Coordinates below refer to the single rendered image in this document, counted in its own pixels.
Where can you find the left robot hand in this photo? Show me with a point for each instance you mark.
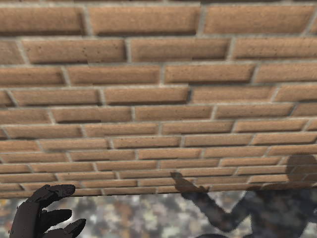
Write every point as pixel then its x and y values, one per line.
pixel 31 221

